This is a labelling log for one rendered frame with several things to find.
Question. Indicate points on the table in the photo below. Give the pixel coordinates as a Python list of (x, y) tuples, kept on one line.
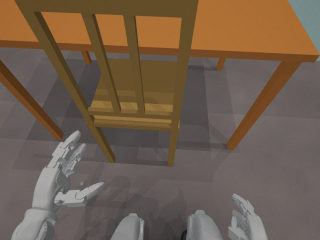
[(233, 29)]

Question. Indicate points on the chair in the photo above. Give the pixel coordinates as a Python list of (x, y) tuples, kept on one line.
[(131, 93)]

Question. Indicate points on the left robot forearm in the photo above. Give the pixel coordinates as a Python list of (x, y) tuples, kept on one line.
[(38, 224)]

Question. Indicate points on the robot right thigh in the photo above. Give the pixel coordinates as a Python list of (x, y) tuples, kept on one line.
[(202, 227)]

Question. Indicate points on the left robot hand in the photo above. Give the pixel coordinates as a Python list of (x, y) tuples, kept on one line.
[(56, 175)]

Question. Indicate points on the robot left shin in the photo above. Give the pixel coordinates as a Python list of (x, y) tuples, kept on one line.
[(133, 214)]

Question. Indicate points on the right robot hand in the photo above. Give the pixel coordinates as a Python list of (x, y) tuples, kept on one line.
[(251, 227)]

